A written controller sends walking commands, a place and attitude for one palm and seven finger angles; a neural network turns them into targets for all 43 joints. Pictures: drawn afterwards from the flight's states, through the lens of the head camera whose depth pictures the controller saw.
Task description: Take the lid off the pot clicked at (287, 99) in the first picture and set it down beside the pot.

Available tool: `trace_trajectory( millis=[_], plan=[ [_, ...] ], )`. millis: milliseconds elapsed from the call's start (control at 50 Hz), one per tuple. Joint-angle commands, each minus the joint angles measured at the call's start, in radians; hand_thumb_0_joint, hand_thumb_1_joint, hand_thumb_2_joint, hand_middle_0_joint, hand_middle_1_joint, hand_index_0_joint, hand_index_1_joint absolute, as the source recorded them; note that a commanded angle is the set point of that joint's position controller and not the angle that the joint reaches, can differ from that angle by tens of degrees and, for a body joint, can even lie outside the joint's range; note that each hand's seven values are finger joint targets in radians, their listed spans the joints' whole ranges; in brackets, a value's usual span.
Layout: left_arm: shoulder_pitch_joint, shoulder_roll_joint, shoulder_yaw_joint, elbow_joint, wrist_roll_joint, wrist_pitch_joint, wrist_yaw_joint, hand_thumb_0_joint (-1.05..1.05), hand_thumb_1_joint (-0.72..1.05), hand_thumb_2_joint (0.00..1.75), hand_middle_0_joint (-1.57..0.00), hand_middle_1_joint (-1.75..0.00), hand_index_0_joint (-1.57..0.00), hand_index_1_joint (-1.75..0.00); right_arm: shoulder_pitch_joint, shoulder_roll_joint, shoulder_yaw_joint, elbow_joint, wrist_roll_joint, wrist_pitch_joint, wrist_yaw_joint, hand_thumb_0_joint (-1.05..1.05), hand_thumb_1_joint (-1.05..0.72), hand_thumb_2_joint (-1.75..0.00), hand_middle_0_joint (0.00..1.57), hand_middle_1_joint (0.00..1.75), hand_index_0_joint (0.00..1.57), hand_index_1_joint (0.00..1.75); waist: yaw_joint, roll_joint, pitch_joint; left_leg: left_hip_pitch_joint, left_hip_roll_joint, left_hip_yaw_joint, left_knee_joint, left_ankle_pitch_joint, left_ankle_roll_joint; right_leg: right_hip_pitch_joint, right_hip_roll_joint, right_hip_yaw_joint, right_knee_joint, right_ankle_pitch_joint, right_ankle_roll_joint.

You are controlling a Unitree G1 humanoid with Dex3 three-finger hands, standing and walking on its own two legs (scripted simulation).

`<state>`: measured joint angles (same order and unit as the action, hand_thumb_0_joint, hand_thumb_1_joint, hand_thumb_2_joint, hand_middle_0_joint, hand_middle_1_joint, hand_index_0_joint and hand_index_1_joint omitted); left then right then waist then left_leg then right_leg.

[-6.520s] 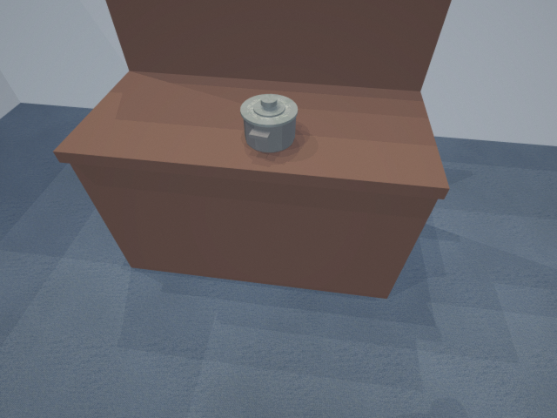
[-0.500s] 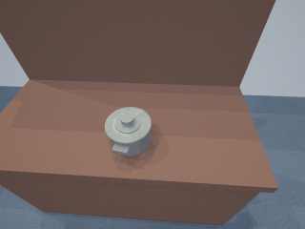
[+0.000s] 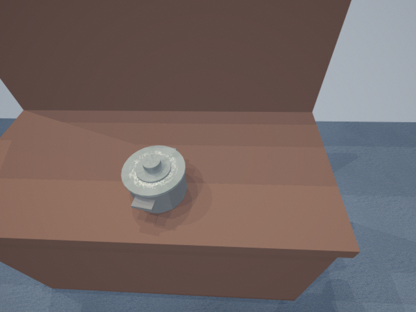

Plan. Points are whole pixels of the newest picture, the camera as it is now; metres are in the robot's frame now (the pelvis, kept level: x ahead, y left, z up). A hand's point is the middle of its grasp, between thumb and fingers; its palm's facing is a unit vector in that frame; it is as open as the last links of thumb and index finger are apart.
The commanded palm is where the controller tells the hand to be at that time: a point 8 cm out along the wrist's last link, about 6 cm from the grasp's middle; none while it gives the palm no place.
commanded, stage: look again from close up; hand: left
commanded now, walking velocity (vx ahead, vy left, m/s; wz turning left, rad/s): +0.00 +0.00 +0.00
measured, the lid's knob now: (151, 162) +0.44 +0.17 +0.01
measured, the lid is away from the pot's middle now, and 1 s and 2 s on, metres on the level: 0.00 0.00 0.00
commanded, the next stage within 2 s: lift the closed hand beside the body in 0.94 s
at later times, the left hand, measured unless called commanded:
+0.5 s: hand out of the picture -0.01 +0.19 -0.17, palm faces +0.02 -0.98 -0.20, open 7.4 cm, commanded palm none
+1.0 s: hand out of the picture -0.02 +0.18 -0.17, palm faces +0.02 -0.98 -0.18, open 7.4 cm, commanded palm none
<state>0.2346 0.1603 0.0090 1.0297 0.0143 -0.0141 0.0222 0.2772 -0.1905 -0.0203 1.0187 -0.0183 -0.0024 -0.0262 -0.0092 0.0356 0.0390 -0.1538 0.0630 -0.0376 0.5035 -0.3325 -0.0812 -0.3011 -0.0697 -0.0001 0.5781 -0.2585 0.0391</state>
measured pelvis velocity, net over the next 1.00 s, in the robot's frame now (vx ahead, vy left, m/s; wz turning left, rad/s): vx -0.02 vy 0.01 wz -0.01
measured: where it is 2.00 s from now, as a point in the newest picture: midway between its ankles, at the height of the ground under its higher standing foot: outside the picture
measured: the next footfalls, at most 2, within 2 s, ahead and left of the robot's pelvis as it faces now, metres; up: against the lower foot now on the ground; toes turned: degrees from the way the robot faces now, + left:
none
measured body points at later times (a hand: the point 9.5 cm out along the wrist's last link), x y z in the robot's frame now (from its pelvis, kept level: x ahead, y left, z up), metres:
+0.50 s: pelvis -0.02 +0.01 +0.00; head +0.00 +0.01 +0.45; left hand -0.01 +0.24 -0.16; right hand -0.04 -0.19 -0.16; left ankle -0.04 +0.18 -0.73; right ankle +0.03 -0.14 -0.73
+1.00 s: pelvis -0.02 +0.01 +0.00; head +0.00 +0.01 +0.45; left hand -0.02 +0.23 -0.16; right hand -0.03 -0.19 -0.16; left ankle -0.04 +0.18 -0.73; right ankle +0.03 -0.14 -0.73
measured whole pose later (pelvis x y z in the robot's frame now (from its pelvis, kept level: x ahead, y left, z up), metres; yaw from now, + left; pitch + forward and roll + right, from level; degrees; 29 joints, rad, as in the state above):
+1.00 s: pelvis -0.02 +0.01 +0.00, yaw -1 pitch -2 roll +1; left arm 0.29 0.14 0.01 1.09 0.02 0.00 0.02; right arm 0.31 -0.11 -0.02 1.09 -0.01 -0.02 -0.03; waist 0.00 -0.01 0.06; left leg -0.18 0.05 -0.02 0.53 -0.32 -0.06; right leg -0.31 -0.08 0.02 0.55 -0.21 0.06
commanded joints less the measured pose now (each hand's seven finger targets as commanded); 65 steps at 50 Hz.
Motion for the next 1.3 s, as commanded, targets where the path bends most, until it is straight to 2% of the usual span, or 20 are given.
trace_trajectory(
  millis=[0, 120, 300, 480, 860, 980, 1000, 1020, 1040, 1060, 1080, 1100, 1120, 1140, 1160, 1180, 1220, 1240, 1260, 1280],
  plan=[
    [0.058, 0.155, 0.033, -0.033, 0.004, -0.004, 0.01, 0.0, 0.9, 0.9, -0.2, -0.3, -0.2, -0.3, 0.087, -0.058, -0.006, -0.019, 0.003, -0.016, 0.003, 0.0, -0.9, -0.9, 0.2, 0.3, 0.2, 0.3, 0.005, -0.078, 0.005, -0.071, 0.0, 0.033, -0.063, 0.171, 0.07, 0.044, -0.057, 0.058, -0.155, 0.072, -0.069],
    [0.061, 0.148, 0.029, -0.026, 0.003, 0.0, 0.008, 0.0, 0.9, 0.9, -0.2, -0.3, -0.2, -0.3, 0.097, -0.053, -0.004, -0.003, 0.006, -0.022, 0.002, 0.0, -0.9, -0.9, 0.2, 0.3, 0.2, 0.3, 0.009, -0.052, 0.003, -0.074, 0.007, 0.029, -0.077, 0.193, 0.072, 0.056, -0.049, 0.042, -0.146, 0.076, -0.063],
    [0.084, 0.135, 0.027, -0.005, 0.003, 0.008, 0.006, 0.0, 0.9, 0.9, -0.2, -0.3, -0.2, -0.3, 0.12, -0.037, -0.004, 0.022, 0.007, -0.024, 0.003, 0.0, -0.9, -0.9, 0.2, 0.3, 0.2, 0.3, 0.013, -0.037, 0.043, -0.104, 0.004, 0.021, -0.085, 0.123, 0.082, 0.019, -0.038, 0.043, -0.166, -0.064, -0.059],
    [0.108, 0.109, 0.023, 0.015, 0.004, 0.008, 0.007, 0.0, 0.9, 0.9, -0.2, -0.3, -0.2, -0.3, 0.134, -0.026, -0.005, 0.036, 0.009, -0.032, -0.001, 0.0, -0.9, -0.9, 0.2, 0.3, 0.2, 0.3, 0.02, -0.011, 0.056, -0.13, 0.014, 0.004, -0.107, 0.121, 0.091, 0.029, -0.028, 0.028, -0.138, -0.021, -0.055],
    [0.128, 0.098, 0.018, 0.029, 0.006, 0.003, 0.01, 0.0, 0.9, 0.9, -0.2, -0.3, -0.2, -0.3, 0.139, 0.002, -0.007, 0.052, 0.012, -0.03, -0.002, 0.0, -0.9, -0.9, 0.2, 0.3, 0.2, 0.3, 0.014, -0.059, 0.043, -0.104, 0.006, 0.016, -0.091, 0.136, 0.092, 0.023, -0.034, 0.038, -0.152, 0.011, -0.054],
    [0.129, 0.09, 0.018, 0.032, 0.007, 0.003, 0.012, 0.0, 0.9, 0.9, -0.2, -0.3, -0.2, -0.3, 0.135, -0.002, -0.006, 0.054, 0.011, -0.031, -0.002, 0.0, -0.9, -0.9, 0.2, 0.3, 0.2, 0.3, 0.017, -0.031, 0.054, -0.113, 0.007, 0.015, -0.09, 0.145, 0.092, 0.019, -0.032, 0.041, -0.146, 0.021, -0.054],
    [0.13, 0.092, 0.019, 0.033, 0.007, 0.002, 0.012, 0.0, 0.9, 0.9, -0.2, -0.3, -0.2, -0.3, 0.136, 0.004, -0.006, 0.056, 0.012, -0.032, -0.002, 0.0, -0.9, -0.9, 0.2, 0.3, 0.2, 0.3, 0.016, -0.033, 0.045, -0.111, 0.007, 0.019, -0.087, 0.149, 0.091, 0.023, -0.035, 0.042, -0.148, 0.024, -0.054],
    [0.166, 0.143, 0.03, 0.075, 0.003, -0.011, 0.049, 0.0, 0.9, 0.9, -0.2, -0.3, -0.2, -0.3, 0.035, -0.091, -0.018, -0.005, 0.017, -0.026, 0.005, 0.0, -0.9, -0.9, 0.2, 0.3, 0.2, 0.3, 0.032, -0.042, -0.012, -0.169, 0.026, 0.056, 0.061, 0.153, 0.052, 0.121, -0.069, 0.042, -0.097, 0.32, -0.05],
    [-0.487, 0.242, -0.046, -1.262, -0.114, -0.172, 0.051, 0.0, 0.9, 0.9, -0.24, -0.35, -0.24, -0.35, -0.063, -0.189, 0.006, -0.365, 0.093, -0.218, -0.005, 0.0, -0.9, -0.9, 0.2, 0.3, 0.2, 0.3, 0.02, 0.166, -0.457, 0.042, -0.078, 0.023, -0.097, 0.202, 0.079, 0.218, -0.004, -0.007, -0.048, 0.242, -0.061],
    [-0.272, 0.315, 0.035, -1.196, -0.094, -0.102, 0.126, 0.0, 0.9, 0.9, -0.29, -0.4, -0.29, -0.4, -0.155, -0.123, 0.021, -0.311, 0.092, -0.306, -0.04, 0.0, -0.9, -0.9, 0.2, 0.3, 0.2, 0.3, 0.025, 0.228, -0.361, 0.044, -0.068, 0.057, -0.064, 0.165, 0.073, 0.144, 0.013, -0.039, -0.017, 0.159, -0.061],
    [-0.069, 0.162, -0.045, -1.039, -0.069, -0.02, 0.139, 0.0, 0.9, 0.9, -0.33, -0.44, -0.33, -0.44, -0.119, -0.12, 0.006, -0.261, 0.096, -0.334, -0.057, 0.0, -0.9, -0.9, 0.2, 0.3, 0.2, 0.3, 0.02, 0.206, -0.309, -0.014, -0.052, 0.042, -0.079, 0.127, 0.062, 0.121, 0.021, -0.07, -0.034, 0.082, -0.067],
    [0.127, -0.001, -0.121, -0.877, -0.066, 0.073, 0.144, 0.0, 0.9, 0.9, -0.38, -0.49, -0.38, -0.49, -0.127, -0.098, 0.013, -0.247, 0.111, -0.342, -0.048, 0.0, -0.9, -0.9, 0.2, 0.3, 0.2, 0.3, 0.008, 0.108, -0.151, -0.091, -0.052, 0.034, -0.106, 0.104, 0.07, 0.094, 0.034, -0.093, -0.072, 0.045, -0.06],
    [0.135, -0.042, -0.147, -0.839, -0.05, 0.083, 0.135, 0.0, 0.9, 0.9, -0.42, -0.54, -0.42, -0.54, -0.122, -0.112, 0.017, -0.246, 0.085, -0.356, -0.035, 0.0, -0.9, -0.9, 0.2, 0.3, 0.2, 0.3, -0.012, 0.006, -0.04, -0.115, -0.065, 0.016, -0.099, 0.079, 0.08, 0.075, 0.045, -0.11, -0.1, 0.026, -0.048],
    [0.181, -0.041, -0.115, -0.672, -0.012, 0.076, 0.131, 0.0, 0.9, 0.9, -0.46, -0.59, -0.46, -0.59, -0.119, -0.125, -0.005, -0.242, 0.059, -0.358, -0.027, 0.0, -0.9, -0.9, 0.2, 0.3, 0.2, 0.3, -0.03, -0.109, 0.061, -0.171, -0.072, 0.01, -0.079, 0.041, 0.089, 0.007, 0.05, -0.12, -0.113, -0.021, -0.035],
    [0.305, -0.065, -0.107, -0.522, 0.004, 0.065, 0.117, 0.0, 0.9, 0.9, -0.51, -0.64, -0.51, -0.64, -0.127, -0.138, -0.024, -0.266, 0.056, -0.347, -0.007, 0.0, -0.9, -0.9, 0.2, 0.3, 0.2, 0.3, -0.01, -0.2, 0.096, -0.225, -0.068, 0.008, -0.062, 0.016, 0.092, -0.027, 0.043, -0.124, -0.121, -0.076, -0.035],
    [0.353, -0.017, -0.06, -0.491, 0.01, 0.053, 0.104, 0.0, 0.9, 0.9, -0.55, -0.68, -0.55, -0.68, -0.137, -0.14, -0.04, -0.293, 0.054, -0.327, 0.003, 0.0, -0.9, -0.9, 0.2, 0.3, 0.2, 0.3, 0.006, -0.301, 0.122, -0.265, -0.069, 0.02, -0.04, -0.011, 0.091, -0.061, 0.043, -0.117, -0.123, -0.133, -0.028],
    [0.454, 0.064, 0.046, -0.589, 0.016, 0.019, 0.08, 0.0, 0.9, 0.9, -0.64, -0.78, -0.64, -0.78, -0.201, -0.128, -0.059, -0.375, 0.047, -0.312, 0.003, 0.0, -0.9, -0.9, 0.2, 0.3, 0.2, 0.3, 0.055, -0.311, 0.131, -0.322, -0.079, 0.046, -0.036, -0.066, 0.085, -0.038, 0.037, -0.09, -0.132, -0.253, -0.032],
    [0.489, 0.126, 0.115, -0.712, 0.011, -0.008, 0.079, 0.0, 0.9, 0.9, -0.68, -0.83, -0.68, -0.83, -0.218, -0.124, -0.061, -0.423, 0.049, -0.318, 0.002, 0.0, -0.9, -0.9, 0.2, 0.3, 0.2, 0.3, 0.08, -0.268, 0.073, -0.315, -0.083, 0.056, -0.034, -0.064, 0.082, 0.002, 0.033, -0.079, -0.123, -0.267, -0.039],
    [0.477, 0.193, 0.169, -0.822, 0.008, -0.028, 0.083, 0.0, 0.9, 0.9, -0.73, -0.88, -0.73, -0.88, -0.236, -0.122, -0.054, -0.457, 0.056, -0.324, 0.0, 0.0, -0.9, -0.9, 0.2, 0.3, 0.2, 0.3, 0.094, -0.16, 0.034, -0.298, -0.089, 0.066, -0.035, -0.058, 0.078, 0.035, 0.025, -0.076, -0.106, -0.246, -0.045],
    [0.424, 0.208, 0.173, -0.964, 0.006, -0.051, 0.085, 0.0, 0.9, 0.9, -0.77, -0.92, -0.77, -0.92, -0.229, -0.119, -0.043, -0.503, 0.053, -0.336, -0.002, 0.0, -0.9, -0.9, 0.2, 0.3, 0.2, 0.3, 0.09, -0.067, -0.038, -0.272, -0.096, 0.071, -0.036, -0.04, 0.077, 0.065, 0.027, -0.068, -0.08, -0.205, -0.05]
  ],
)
